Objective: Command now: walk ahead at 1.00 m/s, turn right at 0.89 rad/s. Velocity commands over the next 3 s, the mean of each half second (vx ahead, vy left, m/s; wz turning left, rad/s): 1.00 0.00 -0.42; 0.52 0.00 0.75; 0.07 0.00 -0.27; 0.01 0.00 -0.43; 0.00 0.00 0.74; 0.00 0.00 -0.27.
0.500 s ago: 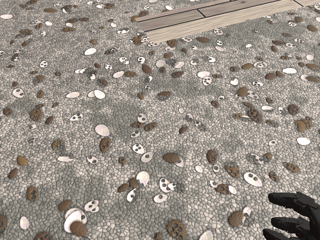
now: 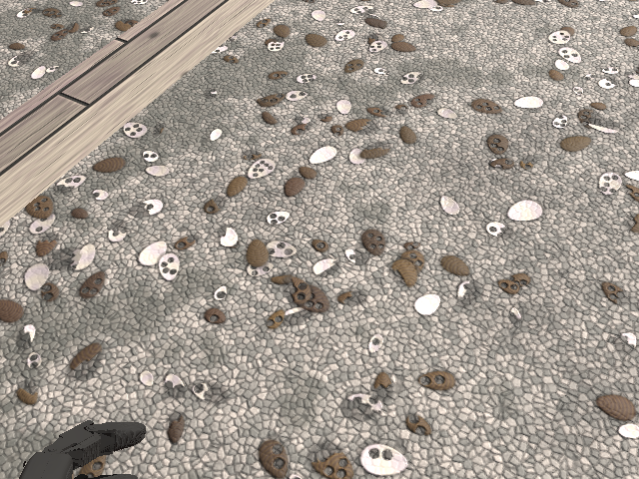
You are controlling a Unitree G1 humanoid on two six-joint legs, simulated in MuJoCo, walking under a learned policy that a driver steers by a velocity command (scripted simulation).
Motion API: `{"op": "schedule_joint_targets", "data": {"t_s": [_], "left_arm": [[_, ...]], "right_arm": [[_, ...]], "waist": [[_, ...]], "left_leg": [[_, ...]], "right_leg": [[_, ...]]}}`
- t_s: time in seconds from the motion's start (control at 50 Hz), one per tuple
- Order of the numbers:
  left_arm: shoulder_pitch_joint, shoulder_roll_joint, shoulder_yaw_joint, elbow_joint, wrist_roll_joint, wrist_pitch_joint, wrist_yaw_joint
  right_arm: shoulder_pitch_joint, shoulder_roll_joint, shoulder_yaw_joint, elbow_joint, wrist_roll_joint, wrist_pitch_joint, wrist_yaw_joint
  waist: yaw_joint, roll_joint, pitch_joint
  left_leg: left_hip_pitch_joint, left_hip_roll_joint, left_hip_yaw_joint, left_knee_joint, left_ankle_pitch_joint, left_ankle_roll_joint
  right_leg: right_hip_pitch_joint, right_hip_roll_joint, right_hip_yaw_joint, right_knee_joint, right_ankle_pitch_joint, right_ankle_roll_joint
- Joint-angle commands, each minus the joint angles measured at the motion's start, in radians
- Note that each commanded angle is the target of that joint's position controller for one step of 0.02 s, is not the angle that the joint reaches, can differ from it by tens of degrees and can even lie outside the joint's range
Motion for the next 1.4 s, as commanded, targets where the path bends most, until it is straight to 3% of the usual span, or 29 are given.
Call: {"op": "schedule_joint_targets", "data": {"t_s": [0.02,0.04,0.06,0.08,0.1,0.14,0.22,0.28,0.4,0.48,0.52,0.54,0.56,0.58,0.6,0.64,0.74,0.82,0.9,0.94,0.96,0.98,1.02,1.08,1.16,1.28,1.3,1.34,1.4], "left_arm": [[0.295,0.167,0.071,0.007,-0.018,0.011,-0.001],[0.54,0.243,0.112,0.08,-0.009,0.025,0.013],[0.568,0.265,0.111,0.13,-0.014,0.039,0.032],[0.438,0.31,0.096,0.054,0.016,0.011,0.028],[0.427,0.226,0.085,0.017,0.023,-0.01,0.024],[0.364,0.171,0.069,0.029,0.033,-0.053,0.014],[0.232,0.099,0.043,0.016,0.024,-0.064,0.044],[0.285,0.057,0.025,0.058,0.025,-0.062,0.077],[0.411,0.094,0.026,0.154,0.024,-0.075,0.064],[0.361,0.152,0.036,0.176,0.073,-0.052,0.075],[0.253,0.183,0.044,0.148,0.106,-0.033,0.082],[0.168,0.18,0.042,0.115,0.105,-0.034,0.093],[0.378,-0.033,-0.012,0.091,0.073,-0.06,0.065],[0.315,0.061,-0.019,0.067,0.027,-0.103,0.049],[0.192,0.119,-0.005,0.035,0.003,-0.128,0.043],[0.071,0.096,-0.006,-0.005,0.046,-0.143,0.056],[0.022,0.058,-0.013,-0.044,0.083,-0.098,0.069],[-0.092,0.022,-0.012,-0.076,0.055,-0.09,0.058],[-0.095,0.09,0.02,-0.088,0.045,-0.097,0.069],[0.176,0.091,0.025,-0.018,0.059,-0.09,0.095],[0.187,0.096,0.009,-0.046,0.096,-0.071,0.099],[0.147,0.114,0.027,-0.031,0.066,-0.056,0.097],[0.035,0.025,0.0,-0.074,0.067,-0.033,0.111],[0.02,0.051,-0.01,-0.021,0.066,-0.015,0.087],[0.062,0.118,0.032,0.019,0.036,0.003,0.062],[0.104,0.156,0.062,0.018,0.003,0.043,0.078],[0.138,0.138,0.06,0.027,0.001,0.046,0.085],[0.157,0.1,0.06,-0.001,-0.007,0.034,0.088],[0.278,0.157,0.091,0.065,0.014,0.063,0.103]], "right_arm": [[-0.177,-0.275,-0.059,-0.129,0.014,0.011,-0.006],[-0.222,-0.265,-0.056,-0.149,0.019,0.008,-0.005],[-0.218,-0.093,-0.009,-0.152,0.005,-0.014,0.003],[-0.074,0.017,0.034,-0.246,0.022,-0.063,0.016],[-0.186,-0.108,0.023,-0.275,0.035,-0.104,0.021],[-0.312,-0.108,0.02,-0.286,0.041,-0.112,0.007],[-0.238,-0.094,0.011,-0.247,0.004,-0.053,0.006],[-0.405,-0.016,0.044,-0.291,-0.013,-0.039,0.014],[-0.593,-0.035,0.039,-0.335,0.043,-0.051,0.047],[-0.468,-0.101,0.001,-0.332,0.06,-0.05,0.075],[-0.099,-0.171,-0.037,-0.246,0.07,-0.02,0.06],[0.154,-0.204,-0.045,-0.181,0.06,0.002,0.048],[0.124,-0.234,-0.039,-0.159,0.039,-0.015,0.062],[0.099,-0.155,-0.035,-0.189,0.018,-0.013,0.054],[0.017,-0.128,-0.029,-0.216,-0.006,-0.019,0.045],[-0.1,-0.135,-0.029,-0.239,0.0,-0.029,0.064],[-0.146,-0.131,-0.025,-0.223,0.043,0.0,0.015],[-0.033,-0.16,-0.052,-0.169,0.05,0.079,-0.044],[-0.107,-0.114,-0.054,-0.21,0.037,0.098,-0.063],[-0.127,-0.028,-0.023,-0.247,0.013,0.103,-0.043],[0.062,0.022,-0.002,-0.258,0.016,0.102,-0.029],[0.174,-0.098,-0.01,-0.257,0.037,0.107,-0.001],[-0.078,-0.19,-0.032,-0.252,0.029,0.135,-0.01],[-0.137,-0.066,0.009,-0.278,0.003,0.136,-0.022],[-0.182,-0.018,0.033,-0.268,-0.009,0.103,-0.028],[-0.241,-0.085,0.006,-0.264,0.009,0.115,-0.013],[-0.22,-0.115,-0.006,-0.262,0.004,0.111,-0.015],[-0.237,-0.192,-0.026,-0.268,-0.06,0.107,-0.016],[-0.422,-0.056,0.011,-0.308,-0.026,0.077,-0.029]], "waist": [[0.277,0.151,-0.092],[0.392,0.111,-0.192],[0.332,-0.145,-0.101],[0.122,-0.418,-0.279],[0.202,-0.215,-0.322],[0.124,0.107,-0.086],[0.018,0.053,0.002],[0.104,0.01,0.071],[0.23,-0.031,0.116],[0.115,-0.1,-0.02],[-0.085,-0.141,-0.193],[-0.208,-0.021,-0.279],[0.008,0.42,-0.334],[-0.045,0.323,-0.368],[-0.035,0.182,-0.205],[0.062,-0.055,-0.065],[0.118,-0.007,-0.02],[0.044,0.068,-0.126],[0.074,0.129,-0.118],[0.167,-0.008,-0.336],[0.079,-0.208,-0.453],[0.037,-0.27,-0.558],[0.102,-0.029,-0.321],[0.046,0.0,-0.11],[0.056,-0.099,-0.183],[0.041,-0.141,-0.113],[0.035,-0.126,-0.118],[0.049,0.245,-0.131],[0.135,0.132,-0.082]], "left_leg": [[-0.231,0.242,-0.042,0.374,1.584,0.14],[-0.413,0.21,-0.066,0.698,1.485,0.124],[-0.721,0.028,-0.106,1.162,0.303,0.074],[-1.074,-0.119,-0.315,1.453,-0.125,0.064],[-1.131,-0.062,-0.456,1.379,0.0,0.117],[-1.062,0.007,-0.447,1.175,0.13,0.14],[-0.884,0.088,-0.439,0.911,0.185,0.064],[-0.858,0.098,-0.332,0.635,0.483,0.027],[-0.865,0.046,-0.274,0.265,0.755,0.097],[-0.817,-0.067,-0.198,0.299,0.553,0.179],[-0.49,-0.093,-0.193,0.367,0.474,0.223],[-0.149,-0.029,-0.32,0.398,0.414,0.251],[0.213,0.183,-0.894,0.315,-0.025,0.471],[0.22,0.239,-1.233,0.025,-0.19,0.472],[0.087,0.232,-1.127,0.013,-0.001,0.417],[-0.217,0.151,-0.91,0.047,0.587,0.391],[-0.542,-0.027,-0.617,0.076,1.147,0.307],[-0.645,-0.131,-0.63,0.163,0.918,0.115],[-0.571,-0.13,-0.747,0.337,0.676,0.065],[-0.656,-0.202,-0.608,0.803,0.108,0.029],[-0.843,-0.271,-0.576,1.054,-0.383,0.018],[-0.904,-0.123,-0.539,1.251,-0.271,0.004],[-0.926,-0.072,-0.454,1.256,-0.049,-0.017],[-0.791,-0.074,-0.422,1.013,-0.025,0.0],[-0.629,-0.083,-0.345,0.594,0.043,-0.002],[-0.432,-0.096,-0.385,0.221,0.235,0.086],[-0.331,-0.029,-0.416,0.155,0.251,0.124],[-0.346,0.362,-0.77,0.026,0.304,0.329],[-0.431,0.254,-0.553,0.068,0.466,0.259]], "right_leg": [[0.537,0.141,-0.103,0.012,-0.137,-0.069],[0.894,0.147,-0.033,-0.064,-0.107,-0.113],[1.025,0.067,0.175,-0.092,-0.138,-0.151],[1.232,-0.115,0.796,-0.342,-0.452,-0.371],[1.21,-0.172,0.997,-0.552,-0.717,-0.337],[0.869,-0.131,0.897,-0.607,-0.635,-0.241],[0.531,-0.01,0.582,-0.598,-0.36,-0.227],[0.419,0.057,0.347,-0.606,-0.119,-0.176],[0.667,-0.042,0.247,-0.688,-0.102,-0.107],[0.968,-0.1,0.142,-0.484,0.714,-0.035],[0.927,-0.101,0.094,-0.087,1.088,-0.013],[0.66,-0.043,0.072,0.324,0.834,0.017],[0.103,0.172,0.164,0.728,-0.485,0.113],[0.01,0.185,0.252,0.734,-0.487,0.071],[-0.017,0.121,0.287,0.661,-0.406,0.039],[0.092,0.101,0.256,0.517,-0.404,0.05],[0.24,0.121,0.145,0.095,-0.303,0.158],[0.493,0.262,0.117,-0.258,0.069,0.158],[0.573,0.205,0.231,-0.409,0.17,0.148],[0.98,-0.056,0.37,-0.41,0.495,0.049],[1.18,-0.344,0.682,-0.271,0.927,-0.141],[1.174,-0.511,0.882,-0.297,0.581,-0.283],[0.867,-0.258,0.664,-0.406,0.118,-0.198],[0.511,-0.091,0.498,-0.495,0.134,-0.122],[0.542,-0.027,0.464,-0.492,0.321,-0.119],[0.398,0.0,0.607,-0.554,-0.41,-0.043],[0.32,0.041,0.58,-0.515,-0.514,0.007],[0.114,0.223,0.242,-0.025,-0.624,0.111],[0.125,0.12,0.205,0.334,-0.473,0.181]]}}
Next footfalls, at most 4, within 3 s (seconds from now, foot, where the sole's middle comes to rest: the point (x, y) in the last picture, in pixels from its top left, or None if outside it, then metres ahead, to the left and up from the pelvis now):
0.04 right None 0.26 -0.07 -0.74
0.54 left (319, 356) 0.74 0.00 -0.74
0.94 right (344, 239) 1.08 -0.09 -0.74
1.30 left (273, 280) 0.97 0.10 -0.74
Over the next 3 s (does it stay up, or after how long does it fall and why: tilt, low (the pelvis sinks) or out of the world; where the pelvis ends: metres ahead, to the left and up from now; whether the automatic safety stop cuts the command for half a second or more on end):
stays up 1.00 -0.03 0.04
